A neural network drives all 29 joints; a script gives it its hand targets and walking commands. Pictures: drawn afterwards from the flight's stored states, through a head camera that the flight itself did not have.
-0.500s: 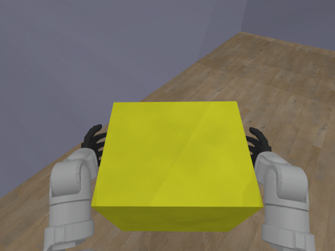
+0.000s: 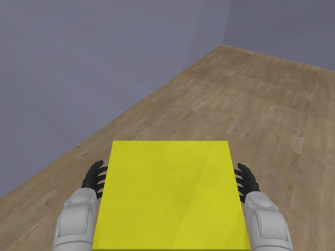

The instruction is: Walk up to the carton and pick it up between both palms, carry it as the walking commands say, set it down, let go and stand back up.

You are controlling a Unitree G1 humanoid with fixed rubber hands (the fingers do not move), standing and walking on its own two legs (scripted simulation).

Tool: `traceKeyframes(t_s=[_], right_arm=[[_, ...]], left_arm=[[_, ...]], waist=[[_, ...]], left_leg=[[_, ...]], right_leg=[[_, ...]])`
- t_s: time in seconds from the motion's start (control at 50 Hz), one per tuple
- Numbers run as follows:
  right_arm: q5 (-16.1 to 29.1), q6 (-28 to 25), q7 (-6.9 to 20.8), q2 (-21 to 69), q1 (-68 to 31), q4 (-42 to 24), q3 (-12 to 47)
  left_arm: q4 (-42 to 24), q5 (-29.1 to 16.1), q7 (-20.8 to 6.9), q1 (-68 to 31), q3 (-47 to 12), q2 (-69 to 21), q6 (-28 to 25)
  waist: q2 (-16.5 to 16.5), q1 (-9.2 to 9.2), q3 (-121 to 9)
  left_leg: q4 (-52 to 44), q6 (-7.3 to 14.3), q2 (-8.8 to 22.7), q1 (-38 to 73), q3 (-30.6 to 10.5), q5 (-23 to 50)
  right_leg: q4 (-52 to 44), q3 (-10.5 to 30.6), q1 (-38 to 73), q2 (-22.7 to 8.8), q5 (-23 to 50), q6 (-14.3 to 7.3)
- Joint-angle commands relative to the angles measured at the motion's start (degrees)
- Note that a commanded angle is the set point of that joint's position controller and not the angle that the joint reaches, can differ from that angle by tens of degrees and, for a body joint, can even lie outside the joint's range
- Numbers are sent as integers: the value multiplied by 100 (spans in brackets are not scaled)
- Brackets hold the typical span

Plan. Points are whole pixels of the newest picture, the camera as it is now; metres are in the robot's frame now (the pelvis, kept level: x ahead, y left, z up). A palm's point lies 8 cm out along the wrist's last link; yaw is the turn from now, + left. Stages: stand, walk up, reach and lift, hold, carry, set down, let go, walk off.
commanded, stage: hold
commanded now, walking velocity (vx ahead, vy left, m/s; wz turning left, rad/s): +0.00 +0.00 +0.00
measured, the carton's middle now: (170, 204) +0.28 +0.02 -0.04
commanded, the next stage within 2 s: set down in 0.66 s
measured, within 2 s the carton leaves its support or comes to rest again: neither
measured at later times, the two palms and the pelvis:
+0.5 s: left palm (94, 176) +0.28 +0.21 +0.06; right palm (251, 180) +0.30 -0.16 +0.07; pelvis +0.00 +0.02 +0.00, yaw -2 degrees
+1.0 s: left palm (94, 185) +0.28 +0.22 +0.02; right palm (241, 190) +0.31 -0.16 +0.02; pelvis +0.01 +0.00 +0.00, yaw +1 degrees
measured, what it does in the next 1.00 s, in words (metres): stands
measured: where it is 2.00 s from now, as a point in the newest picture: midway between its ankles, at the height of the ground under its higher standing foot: outside the picture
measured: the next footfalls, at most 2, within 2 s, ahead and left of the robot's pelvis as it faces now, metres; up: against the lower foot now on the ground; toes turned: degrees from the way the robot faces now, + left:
none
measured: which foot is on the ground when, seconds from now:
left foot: down 0.00-1.00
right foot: down 0.00-1.00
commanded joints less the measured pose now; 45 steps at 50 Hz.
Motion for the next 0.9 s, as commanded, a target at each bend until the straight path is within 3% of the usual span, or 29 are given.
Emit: traceKeyframes(t_s=[0.0,0.06,0.12,0.22,0.32,0.48,0.64,0.66,0.74,0.8,0.88], right_arm=[[774,-32,1102,4157,-2758,132,2805],[629,56,1325,4243,-3074,600,2374],[592,69,1534,4294,-3488,900,2134],[659,-38,1874,4406,-4265,1267,2034],[717,-160,2090,4637,-4568,1532,2039],[631,-197,2067,4857,-4173,1504,1961],[670,-115,1869,4947,-3809,1023,2187],[892,-114,1930,5076,-3737,1014,2403],[605,-204,1766,4873,-3715,1127,2022],[461,-343,1628,4834,-3545,1160,1837],[390,-486,1467,4739,-3333,1177,1773]], left_arm=[[-138,-968,-918,-2942,-3144,-4078,22],[283,-933,-1035,-3306,-3066,-4490,158],[615,-868,-1098,-3588,-2920,-4813,212],[1025,-755,-1102,-4038,-2658,-5233,186],[1095,-731,-1081,-4257,-2557,-5459,120],[895,-760,-1229,-4120,-2676,-5430,100],[649,-779,-1390,-3767,-2751,-5158,48],[341,-586,-1329,-3494,-2515,-4804,48],[808,-578,-1460,-3614,-2450,-4689,-28],[865,-650,-1545,-3713,-2525,-4682,-196],[1062,-619,-1553,-3517,-2479,-4617,-417]], waist=[[310,-105,-695],[467,-242,-601],[485,-245,-570],[440,-60,-674],[340,60,-955],[192,-80,-1181],[83,-118,-1168],[335,572,-975],[-80,168,-566],[23,-33,-742],[113,-111,-897]], left_leg=[[-199,234,-237,971,-152,199],[-393,177,-170,972,-152,76],[-588,151,-102,916,-192,-29],[-796,170,-20,831,-318,-339],[-783,165,-51,1069,-283,52],[-710,127,-184,1413,-71,816],[-631,172,-292,1325,-10,983],[-451,125,-355,1359,-102,1007],[-290,158,-421,1374,-37,390],[-116,148,-409,1358,-49,684],[8,169,-397,1029,-91,1022]], right_leg=[[-670,421,-702,-102,73,63],[-702,342,-577,11,-4,-14],[-683,292,-415,109,17,-72],[-545,278,-254,232,-7,-113],[-574,322,-302,259,255,-124],[-890,374,-271,215,653,-86],[-981,381,-172,120,1013,90],[-931,322,-312,170,646,78],[-1019,387,-727,65,55,110],[-875,355,-649,86,451,131],[-675,322,-370,111,1022,181]])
